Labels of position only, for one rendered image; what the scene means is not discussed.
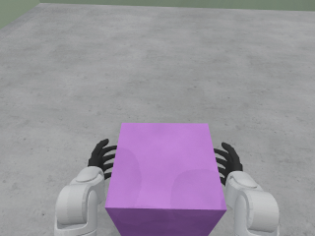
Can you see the left robot forearm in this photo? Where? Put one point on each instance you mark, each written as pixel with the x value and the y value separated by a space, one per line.
pixel 76 204

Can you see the right robot forearm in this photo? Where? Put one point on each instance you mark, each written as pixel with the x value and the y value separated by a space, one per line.
pixel 256 212

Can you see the right robot hand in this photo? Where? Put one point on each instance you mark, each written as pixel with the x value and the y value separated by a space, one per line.
pixel 232 162

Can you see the carton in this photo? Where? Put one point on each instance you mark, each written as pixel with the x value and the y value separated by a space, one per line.
pixel 165 181

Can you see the left robot hand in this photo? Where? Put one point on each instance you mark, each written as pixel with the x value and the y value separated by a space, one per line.
pixel 98 159

